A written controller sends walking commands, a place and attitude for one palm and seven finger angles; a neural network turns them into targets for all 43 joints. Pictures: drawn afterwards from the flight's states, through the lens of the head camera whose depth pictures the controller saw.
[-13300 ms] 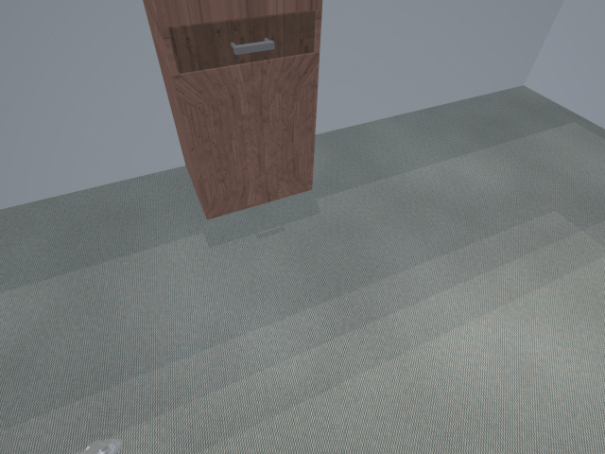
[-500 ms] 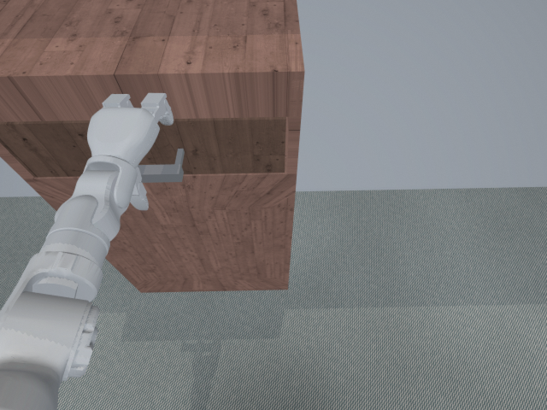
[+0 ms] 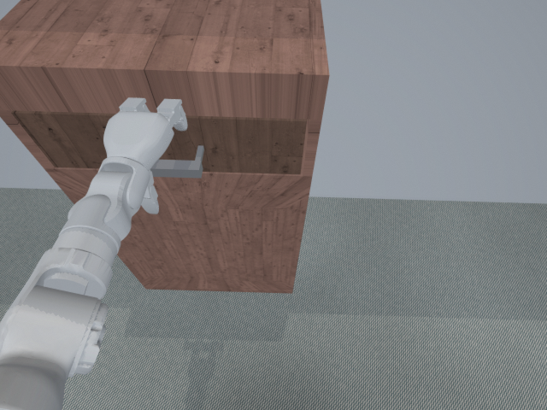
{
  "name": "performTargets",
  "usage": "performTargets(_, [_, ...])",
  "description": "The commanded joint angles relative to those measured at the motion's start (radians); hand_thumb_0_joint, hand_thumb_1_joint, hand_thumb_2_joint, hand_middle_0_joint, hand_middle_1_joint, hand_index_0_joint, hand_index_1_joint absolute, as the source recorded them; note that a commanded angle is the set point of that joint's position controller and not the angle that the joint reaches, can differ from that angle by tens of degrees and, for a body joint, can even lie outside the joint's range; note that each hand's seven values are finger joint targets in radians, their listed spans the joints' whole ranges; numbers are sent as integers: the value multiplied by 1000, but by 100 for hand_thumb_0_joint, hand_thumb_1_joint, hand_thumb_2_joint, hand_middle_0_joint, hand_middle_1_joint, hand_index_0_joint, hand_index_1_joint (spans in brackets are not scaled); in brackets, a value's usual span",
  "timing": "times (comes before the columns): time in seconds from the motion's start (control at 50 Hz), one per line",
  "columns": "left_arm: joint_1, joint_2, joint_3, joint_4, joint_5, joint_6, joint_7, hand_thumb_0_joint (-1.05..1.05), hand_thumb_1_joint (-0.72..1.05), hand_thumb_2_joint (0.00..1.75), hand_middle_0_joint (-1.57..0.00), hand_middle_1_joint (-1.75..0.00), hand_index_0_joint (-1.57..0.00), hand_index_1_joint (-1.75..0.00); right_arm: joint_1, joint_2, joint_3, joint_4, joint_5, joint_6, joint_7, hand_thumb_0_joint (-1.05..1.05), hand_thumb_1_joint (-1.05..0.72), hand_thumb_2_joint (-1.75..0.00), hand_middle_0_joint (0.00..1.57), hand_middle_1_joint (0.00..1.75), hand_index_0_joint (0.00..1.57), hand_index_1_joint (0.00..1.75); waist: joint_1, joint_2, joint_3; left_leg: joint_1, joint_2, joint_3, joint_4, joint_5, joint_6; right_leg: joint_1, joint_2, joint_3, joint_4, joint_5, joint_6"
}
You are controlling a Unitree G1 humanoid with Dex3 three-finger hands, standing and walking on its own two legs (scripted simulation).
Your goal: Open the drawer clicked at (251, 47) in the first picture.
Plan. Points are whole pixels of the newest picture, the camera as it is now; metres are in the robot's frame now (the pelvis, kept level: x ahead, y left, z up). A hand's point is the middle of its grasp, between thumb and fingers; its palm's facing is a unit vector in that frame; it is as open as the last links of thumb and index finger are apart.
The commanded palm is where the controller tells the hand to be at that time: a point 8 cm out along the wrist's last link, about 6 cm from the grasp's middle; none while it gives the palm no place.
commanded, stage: move the hooked fingers above the handle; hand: left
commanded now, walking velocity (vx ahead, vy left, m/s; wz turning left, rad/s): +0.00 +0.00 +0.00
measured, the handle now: (165, 159) +0.53 +0.20 +0.02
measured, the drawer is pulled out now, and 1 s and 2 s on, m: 0.00 0.00 0.00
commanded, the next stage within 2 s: none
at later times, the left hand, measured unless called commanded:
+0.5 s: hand (135, 156) +0.48 +0.22 +0.08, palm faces +0.07 -0.02 -1.00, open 13.8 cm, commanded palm +0.46 +0.21 +0.13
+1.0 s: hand (145, 155) +0.49 +0.21 +0.08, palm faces +0.08 +0.02 -1.00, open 13.6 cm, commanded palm +0.46 +0.22 +0.13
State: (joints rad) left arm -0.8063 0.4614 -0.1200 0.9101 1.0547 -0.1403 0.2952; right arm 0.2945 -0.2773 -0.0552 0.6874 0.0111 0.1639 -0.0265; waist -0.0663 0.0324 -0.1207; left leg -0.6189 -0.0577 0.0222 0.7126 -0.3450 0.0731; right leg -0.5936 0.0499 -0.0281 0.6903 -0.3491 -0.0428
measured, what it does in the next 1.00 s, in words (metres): stands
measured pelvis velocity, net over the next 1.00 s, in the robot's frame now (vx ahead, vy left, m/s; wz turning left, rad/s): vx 0.01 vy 0.00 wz -0.06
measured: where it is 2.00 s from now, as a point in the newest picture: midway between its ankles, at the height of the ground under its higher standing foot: outside the picture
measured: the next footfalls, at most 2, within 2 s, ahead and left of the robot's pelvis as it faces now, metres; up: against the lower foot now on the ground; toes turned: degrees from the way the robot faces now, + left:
none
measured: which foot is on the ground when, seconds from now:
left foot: down 0.00-1.00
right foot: down 0.00-1.00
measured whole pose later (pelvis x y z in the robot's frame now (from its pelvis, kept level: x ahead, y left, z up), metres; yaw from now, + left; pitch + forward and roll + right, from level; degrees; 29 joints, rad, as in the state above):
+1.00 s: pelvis +0.01 +0.00 +0.00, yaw -3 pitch +15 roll +0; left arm -0.72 0.47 -0.04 0.88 1.08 -0.02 0.33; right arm 0.25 -0.23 -0.01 0.66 0.02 0.22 -0.04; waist -0.05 0.06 -0.12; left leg -0.58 -0.04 0.08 0.66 -0.35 0.07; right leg -0.58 0.07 0.03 0.66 -0.34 -0.04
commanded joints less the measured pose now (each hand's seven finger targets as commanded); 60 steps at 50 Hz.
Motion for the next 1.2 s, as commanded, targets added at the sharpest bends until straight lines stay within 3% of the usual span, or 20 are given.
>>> performTargets(0.0, [-519,296,123,-20,21,176,59,0,-50,30,-30,-120,-30,-120,102,-143,-32,-74,0,-12,5,0,-90,-90,20,30,20,30,-18,17,-380,241,32,-38,-77,347,-34,97,8,21,-66,246,-11])
performTargets(0.08, [-443,167,28,-28,-5,195,-57,0,-50,30,-30,-120,-30,-120,119,-138,-43,-106,6,8,4,0,-90,-90,20,30,20,30,-25,-32,-480,338,47,-36,-54,546,-30,182,7,28,-74,404,-2])
performTargets(0.1, [-392,207,65,-14,-1,190,-76,0,-50,30,-30,-120,-30,-120,119,-141,-43,-104,8,17,0,0,-90,-90,20,30,20,30,-10,-57,-454,323,50,-28,-57,534,-25,193,5,32,-81,407,1])
performTargets(0.16, [-354,120,-12,4,-22,176,-133,0,-50,30,-30,-120,-30,-120,92,-138,-28,-122,18,26,-11,0,-90,-90,20,30,20,30,-34,-132,-256,232,43,-24,-100,365,-12,165,-2,31,-124,325,4])
performTargets(0.28, [-443,304,137,-291,-22,-35,-110,0,-50,30,-30,-120,-30,-120,81,-118,-33,-151,0,9,-35,0,-90,-90,20,30,20,30,9,38,-346,292,35,-34,-90,402,-11,188,-4,58,-103,321,-13])
performTargets(0.38, [-468,411,247,-269,10,-25,32,0,-50,30,-30,-120,-30,-120,89,-117,-37,-120,-8,-6,-24,0,-90,-90,20,30,20,30,15,85,-386,286,37,-49,-63,429,-32,118,11,36,-60,275,-19])
performTargets(0.46, [-444,314,162,-145,3,87,50,0,-50,30,-30,-120,-30,-120,106,-129,-45,-91,-3,-9,-6,0,-90,-90,20,30,20,30,-9,58,-421,300,42,-36,-58,447,-37,116,13,24,-62,307,-10])
performTargets(0.52, [-417,119,-7,-86,-28,148,-40,0,-50,30,-30,-120,-30,-120,131,-136,-60,-80,9,-1,7,0,-90,-90,20,30,20,30,-47,13,-417,365,55,-41,-55,510,-36,101,12,22,-91,344,-1])
performTargets(0.58, [-446,0,-116,-143,-71,128,-150,0,-50,30,-30,-120,-30,-120,127,-135,-62,-86,7,7,1,0,-90,-90,20,30,20,30,-85,-47,-389,399,55,-47,-56,532,-19,121,6,35,-123,382,8])
performTargets(0.68, [-495,144,2,-317,-80,-36,-179,0,-50,30,-30,-120,-30,-120,107,-123,-52,-96,-4,13,-18,0,-90,-90,20,30,20,30,-47,25,-343,417,46,-72,-58,552,-22,97,3,38,-109,354,-4])
performTargets(0.72, [-460,316,164,-288,-49,-61,-110,0,-50,30,-30,-120,-30,-120,101,-121,-42,-96,-7,15,-20,0,-90,-90,20,30,20,30,6,52,-346,357,41,-69,-59,529,-28,115,8,37,-77,343,-14])
performTargets(0.78, [-427,496,330,-270,-8,-14,23,0,-50,30,-30,-120,-30,-120,58,-113,-16,-118,-13,17,-22,0,-90,-90,20,30,20,30,77,67,-368,217,24,-51,-69,487,-39,189,10,35,-38,352,-26])
performTargets(0.84, [-332,419,269,-221,30,107,116,0,-50,30,-30,-120,-30,-120,4,-100,-8,-134,-14,17,-14,0,-90,-90,20,30,20,30,101,75,-419,201,23,-10,-66,503,-51,238,6,35,-25,407,-26])
performTargets(0.9, [-348,489,300,-224,20,177,131,0,-50,30,-30,-120,-30,-120,-12,-109,-4,-135,-1,29,-21,0,-90,-90,20,30,20,30,105,-14,-519,192,20,11,-82,489,-42,372,-2,67,-41,486,-11])
performTargets(0.94, [-344,438,254,-182,5,215,80,0,-50,30,-30,-120,-30,-120,4,-112,-17,-129,9,33,-30,0,-90,-90,20,30,20,30,66,-65,-529,207,25,18,-98,480,-31,414,-8,64,-69,531,5])
performTargets(1.0, [-341,396,194,-103,-33,235,-34,0,-50,30,-30,-120,-30,-120,18,-133,-23,-116,26,33,-48,0,-90,-90,20,30,20,30,13,-138,-435,210,31,23,-127,421,-13,414,-18,69,-121,533,23])
performTargets(1.04, [-359,229,38,-118,-54,203,-132,0,-50,30,-30,-120,-30,-120,28,-140,-29,-123,35,27,-55,0,-90,-90,20,30,20,30,-41,-133,-342,255,31,14,-132,399,-3,338,-21,61,-151,508,26])
performTargets(1.08, [-416,-8,-163,-234,-90,121,-233,0,-50,30,-30,-120,-30,-120,38,-122,-41,-126,29,5,-52,0,-90,-90,20,30,20,30,-94,-64,-290,377,35,-6,-115,442,3,220,-19,57,-180,446,21])
performTargets(1.14, [-391,-53,-198,-349,-123,12,-295,0,-50,30,-30,-120,-30,-120,48,-111,-37,-109,9,-15,-41,0,-90,-90,20,30,20,30,-78,89,-283,494,34,-58,-86,527,-6,87,-10,49,-162,350,9])
performTargets(1.18, [-440,-21,-159,-405,-145,-74,-296,0,-50,30,-30,-120,-30,-120,66,-106,-40,-98,0,-17,-34,0,-90,-90,20,30,20,30,-81,76,-251,491,30,-72,-68,515,-12,46,-6,41,-150,321,1])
